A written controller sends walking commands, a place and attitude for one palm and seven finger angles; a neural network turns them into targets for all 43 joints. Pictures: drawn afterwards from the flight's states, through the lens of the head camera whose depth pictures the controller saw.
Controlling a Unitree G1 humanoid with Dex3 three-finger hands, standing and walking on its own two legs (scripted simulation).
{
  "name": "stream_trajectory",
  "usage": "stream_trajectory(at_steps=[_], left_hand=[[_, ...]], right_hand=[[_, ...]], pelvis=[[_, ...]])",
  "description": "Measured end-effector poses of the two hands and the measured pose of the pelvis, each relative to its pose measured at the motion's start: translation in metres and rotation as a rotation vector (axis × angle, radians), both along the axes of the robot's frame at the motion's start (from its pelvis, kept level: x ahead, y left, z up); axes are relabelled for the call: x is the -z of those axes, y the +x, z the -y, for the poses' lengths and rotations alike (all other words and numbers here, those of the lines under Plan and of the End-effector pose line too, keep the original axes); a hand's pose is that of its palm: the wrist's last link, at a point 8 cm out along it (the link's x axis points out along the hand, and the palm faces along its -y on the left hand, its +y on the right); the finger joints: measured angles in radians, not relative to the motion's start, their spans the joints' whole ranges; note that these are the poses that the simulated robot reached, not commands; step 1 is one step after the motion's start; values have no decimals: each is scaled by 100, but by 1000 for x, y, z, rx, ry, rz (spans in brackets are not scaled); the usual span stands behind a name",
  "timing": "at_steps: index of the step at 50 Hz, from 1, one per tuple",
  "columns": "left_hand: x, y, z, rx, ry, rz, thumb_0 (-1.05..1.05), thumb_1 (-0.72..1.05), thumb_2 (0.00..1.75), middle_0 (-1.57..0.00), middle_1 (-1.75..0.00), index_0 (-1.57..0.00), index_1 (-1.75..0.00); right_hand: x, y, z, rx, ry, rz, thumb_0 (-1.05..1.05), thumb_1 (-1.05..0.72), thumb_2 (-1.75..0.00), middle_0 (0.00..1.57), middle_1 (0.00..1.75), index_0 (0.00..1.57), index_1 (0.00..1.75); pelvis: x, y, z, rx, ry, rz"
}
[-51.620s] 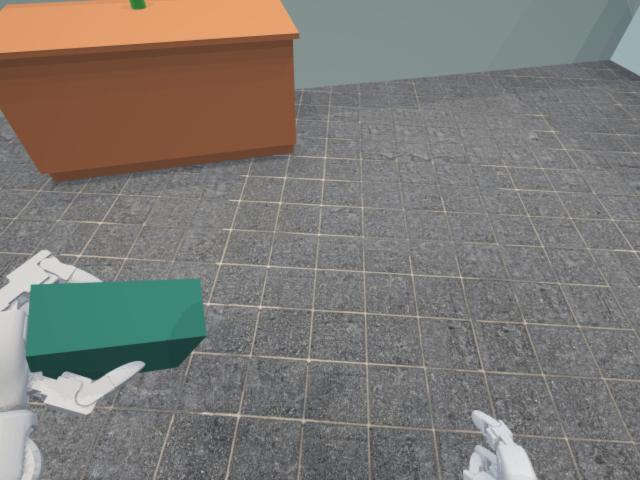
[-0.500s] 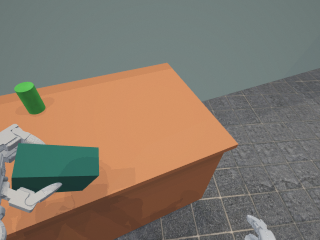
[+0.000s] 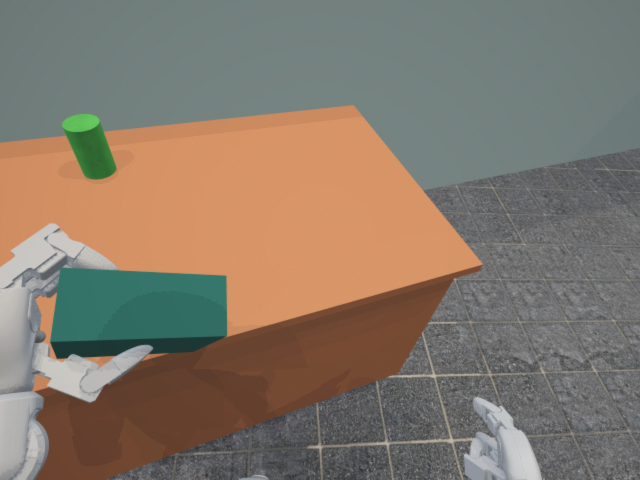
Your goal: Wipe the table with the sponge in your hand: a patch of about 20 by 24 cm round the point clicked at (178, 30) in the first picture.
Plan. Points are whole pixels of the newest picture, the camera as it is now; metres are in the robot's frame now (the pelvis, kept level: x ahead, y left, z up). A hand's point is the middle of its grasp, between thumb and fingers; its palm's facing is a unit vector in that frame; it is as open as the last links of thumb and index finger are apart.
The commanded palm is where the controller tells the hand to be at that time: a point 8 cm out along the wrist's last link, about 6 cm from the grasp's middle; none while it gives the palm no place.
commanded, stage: step back with the hand held close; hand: left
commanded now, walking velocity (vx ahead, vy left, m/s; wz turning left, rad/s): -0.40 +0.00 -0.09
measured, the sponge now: (164, 317) +0.24 +0.18 +0.13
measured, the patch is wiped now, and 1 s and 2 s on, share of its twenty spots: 0.95 0.95 0.95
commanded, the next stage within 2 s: stop stepping back and stand still in 0.54 s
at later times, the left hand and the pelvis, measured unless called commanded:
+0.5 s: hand (97, 383) +0.16 +0.20 +0.18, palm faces +0.18 -0.91 -0.37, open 10.0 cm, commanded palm +0.10 +0.26 +0.20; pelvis -0.08 -0.01 +0.02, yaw -5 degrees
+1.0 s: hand out of the picture +0.00 +0.22 +0.18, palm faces +0.36 -0.86 -0.36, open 10.0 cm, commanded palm -0.04 +0.25 +0.20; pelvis -0.22 -0.02 +0.02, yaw -4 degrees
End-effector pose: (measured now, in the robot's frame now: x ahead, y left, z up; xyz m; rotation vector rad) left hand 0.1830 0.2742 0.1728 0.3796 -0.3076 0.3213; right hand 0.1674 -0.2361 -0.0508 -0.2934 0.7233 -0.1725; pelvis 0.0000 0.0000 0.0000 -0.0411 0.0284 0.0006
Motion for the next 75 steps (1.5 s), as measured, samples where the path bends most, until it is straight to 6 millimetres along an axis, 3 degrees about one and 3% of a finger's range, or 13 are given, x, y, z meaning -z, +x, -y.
stream_trajectory(at_steps=[8, 12, 18, 22, 29, 33, 37, 45, 51, 57, 62, 68, 75], left_hand=[[-15, -26, -13, 1, 174, 4, -1, -53, 106, -74, -136, -77, -137], [-25, -39, -16, -65, 145, 44, -1, -53, 106, -74, -136, -77, -137], [-12, -36, 19, 20, 2, 5, -1, -53, 106, -74, -136, -76, -137], [-15, -45, 38, 161, 11, 0, -1, -53, 106, -74, -136, -76, -137], [-12, -70, 8, 176, 120, -41, -1, -53, 106, -74, -136, -77, -137], [-8, -93, -2, 127, 78, -84, -1, -53, 106, -74, -136, -77, -137], [-12, -127, 6, 134, 27, -95, -1, -53, 106, -74, -136, -76, -137], [-24, -187, 11, 45, 48, -81, -1, -53, 106, -74, -136, -77, -137], [-19, -226, 21, -19, 0, -55, -1, -53, 106, -74, -136, -76, -137], [-13, -242, 35, 54, -58, -30, -1, -53, 106, -74, -136, -77, -137], [-10, -254, 26, 77, -17, -38, -1, -53, 106, -74, -136, -77, -137], [-13, -269, 6, -5, 76, -81, -1, -53, 106, -74, -136, -77, -137], [-7, -279, 10, -51, 11, -47, -1, -53, 106, -74, -136, -77, -137]], right_hand=[[2, -25, -3, 22, -3, 8, 2, -90, -90, 20, 30, 21, 30], [8, -38, -5, 9, 29, -11, 1, -90, -90, 20, 30, 21, 30], [16, -67, -3, 11, 77, -41, 1, -90, -90, 20, 30, 21, 30], [-1, -92, 6, 94, 61, -40, 2, -90, -90, 20, 30, 21, 30], [-19, -125, 19, 153, -22, 5, 2, -90, -90, 20, 30, 21, 30], [-24, -155, 12, 138, -5, 13, 1, -90, -90, 20, 30, 20, 30], [-27, -194, 2, 131, 27, 26, 1, -90, -90, 20, 30, 20, 30], [-10, -251, 2, 113, 80, 0, 2, -90, -90, 20, 30, 21, 30], [8, -272, 21, 62, 87, -20, 2, -90, -90, 20, 30, 21, 30], [-15, -294, 43, 100, 39, 20, 2, -90, -90, 20, 30, 21, 30], [-23, -306, 54, 132, -42, 82, 2, -90, -90, 20, 30, 21, 30], [-8, -319, 36, 157, 32, 99, 2, -91, -90, 20, 30, 20, 30], [33, -323, 13, 30, 92, -56, 2, -90, -90, 20, 30, 20, 30]], pelvis=[[3, -18, -2, 5, -14, -2], [-1, -24, 3, 41, -12, -37], [-9, -59, 10, 69, -52, -26], [-17, -70, 12, 83, 5, -43], [-13, -106, -5, 94, 18, -73], [-19, -132, -9, 122, 18, -38], [-24, -155, -9, 112, 1, -6], [-27, -191, 8, 83, 7, 16], [-19, -224, 20, 68, 8, 47], [-25, -246, 25, 60, 54, 14], [-15, -261, 13, 53, 38, -18], [-12, -267, 12, 71, 65, 28], [-4, -273, 14, 22, 22, 67]])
